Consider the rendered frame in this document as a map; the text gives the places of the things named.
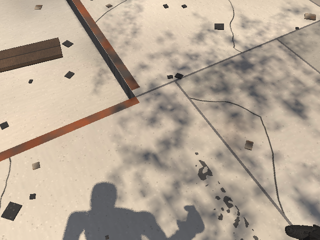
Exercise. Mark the right robot hand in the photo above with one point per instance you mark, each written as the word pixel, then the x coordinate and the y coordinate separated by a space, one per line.
pixel 303 232

